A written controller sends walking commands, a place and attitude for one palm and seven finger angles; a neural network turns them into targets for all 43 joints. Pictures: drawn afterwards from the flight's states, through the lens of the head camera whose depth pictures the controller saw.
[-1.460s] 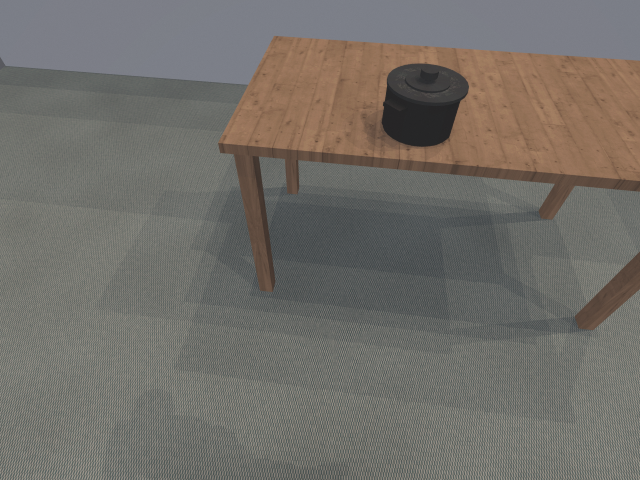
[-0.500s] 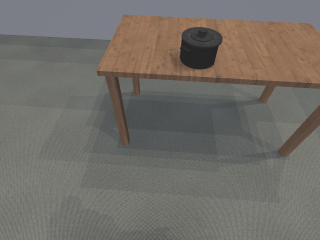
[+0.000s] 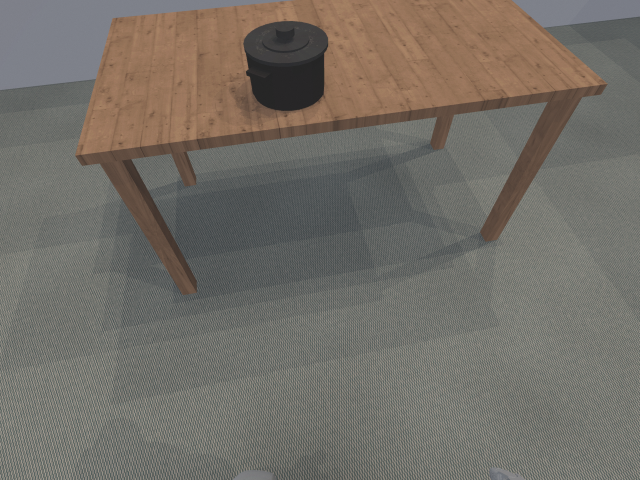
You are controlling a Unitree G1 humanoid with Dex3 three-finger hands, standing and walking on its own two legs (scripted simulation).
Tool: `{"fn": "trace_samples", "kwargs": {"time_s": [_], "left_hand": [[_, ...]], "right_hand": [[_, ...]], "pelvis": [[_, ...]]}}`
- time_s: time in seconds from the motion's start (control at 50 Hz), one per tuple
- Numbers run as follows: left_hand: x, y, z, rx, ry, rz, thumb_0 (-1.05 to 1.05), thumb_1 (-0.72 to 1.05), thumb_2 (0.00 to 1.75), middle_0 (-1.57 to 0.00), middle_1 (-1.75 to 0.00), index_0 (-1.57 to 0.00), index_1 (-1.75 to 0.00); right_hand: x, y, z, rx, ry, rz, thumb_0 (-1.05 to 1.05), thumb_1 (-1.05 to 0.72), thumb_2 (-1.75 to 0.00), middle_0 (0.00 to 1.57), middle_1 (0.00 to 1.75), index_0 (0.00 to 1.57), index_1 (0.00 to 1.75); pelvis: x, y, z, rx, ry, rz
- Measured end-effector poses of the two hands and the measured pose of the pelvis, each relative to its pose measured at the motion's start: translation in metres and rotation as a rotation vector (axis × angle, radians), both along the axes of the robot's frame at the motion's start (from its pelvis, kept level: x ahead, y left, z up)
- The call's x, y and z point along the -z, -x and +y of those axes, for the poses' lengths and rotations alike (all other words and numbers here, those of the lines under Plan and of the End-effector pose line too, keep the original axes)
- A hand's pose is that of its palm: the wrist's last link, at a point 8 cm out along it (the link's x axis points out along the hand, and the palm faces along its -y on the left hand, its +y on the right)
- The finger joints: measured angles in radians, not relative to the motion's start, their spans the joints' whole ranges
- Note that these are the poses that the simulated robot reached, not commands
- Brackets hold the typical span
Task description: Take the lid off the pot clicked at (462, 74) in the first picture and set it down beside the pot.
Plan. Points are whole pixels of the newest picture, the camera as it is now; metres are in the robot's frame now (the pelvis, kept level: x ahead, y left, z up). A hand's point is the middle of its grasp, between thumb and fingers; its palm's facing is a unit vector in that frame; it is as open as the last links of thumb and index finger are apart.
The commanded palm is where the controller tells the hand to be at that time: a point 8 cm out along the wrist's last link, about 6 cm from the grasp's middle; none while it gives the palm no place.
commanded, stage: walk to a spot facing it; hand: left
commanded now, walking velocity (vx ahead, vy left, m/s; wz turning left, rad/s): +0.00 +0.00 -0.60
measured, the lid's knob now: (285, 30) +0.96 +0.18 +0.06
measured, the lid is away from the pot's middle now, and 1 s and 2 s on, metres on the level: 0.00 0.00 0.00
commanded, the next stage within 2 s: turn to face it in 1.08 s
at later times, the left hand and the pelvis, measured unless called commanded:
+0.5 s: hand (217, 452) +0.17 +0.17 -0.16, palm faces -0.29 -0.92 -0.25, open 7.4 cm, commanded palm none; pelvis +0.01 +0.00 -0.02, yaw -18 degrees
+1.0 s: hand (310, 331) +0.36 +0.06 -0.16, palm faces -0.62 -0.77 -0.16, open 7.4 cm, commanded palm none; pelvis +0.16 -0.03 +0.00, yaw -38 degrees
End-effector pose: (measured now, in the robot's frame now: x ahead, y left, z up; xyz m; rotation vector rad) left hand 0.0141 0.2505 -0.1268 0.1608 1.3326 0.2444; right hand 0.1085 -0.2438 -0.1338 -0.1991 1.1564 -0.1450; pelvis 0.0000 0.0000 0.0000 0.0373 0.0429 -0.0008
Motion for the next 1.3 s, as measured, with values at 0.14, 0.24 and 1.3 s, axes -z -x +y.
{"fn": "trace_samples", "kwargs": {"time_s": [0.14, 0.24, 1.3], "left_hand": [[0.014, -0.048, 0.04, 0.113, -0.009, -0.076, 0.01, 0.91, 0.9, -0.2, -0.3, -0.2, -0.3], [0.004, -0.089, 0.043, 0.2, -0.004, -0.144, 0.01, 0.91, 0.9, -0.2, -0.3, -0.19, -0.3], [0.011, -0.473, -0.334, 1.006, 0.157, -0.253, 0.0, 0.91, 0.9, -0.2, -0.3, -0.2, -0.3]], "right_hand": [[-0.01, 0.025, 0.011, 0.07, 0.059, -0.074, 0.0, -0.91, -0.9, 0.2, 0.3, 0.2, 0.3], [-0.015, 0.067, 0.012, 0.127, 0.067, -0.012, 0.0, -0.91, -0.9, 0.21, 0.3, 0.2, 0.3], [0.029, 0.079, -0.027, 0.956, -0.142, 0.253, 0.01, -0.91, -0.9, 0.2, 0.3, 0.2, 0.3]], "pelvis": [[0.01, 0.009, 0.024, 0.078, 0.027, -0.001], [0.004, 0.01, 0.025, 0.143, 0.042, -0.02], [0.021, -0.224, -0.137, 0.79, 0.059, -0.032]]}}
